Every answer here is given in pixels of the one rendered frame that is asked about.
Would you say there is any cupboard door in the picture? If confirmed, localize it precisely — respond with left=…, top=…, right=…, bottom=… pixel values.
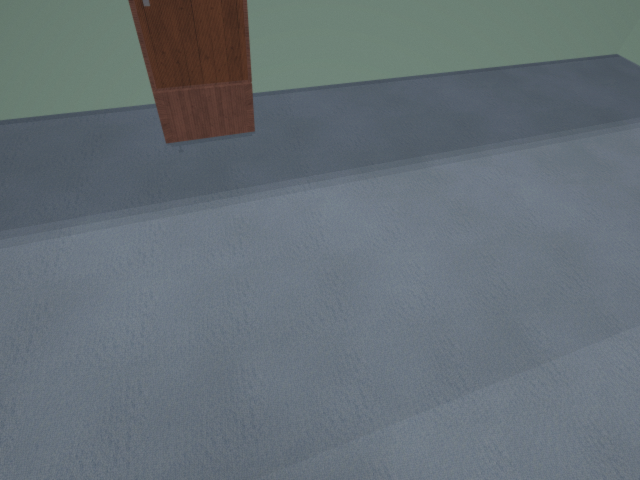
left=134, top=0, right=248, bottom=89

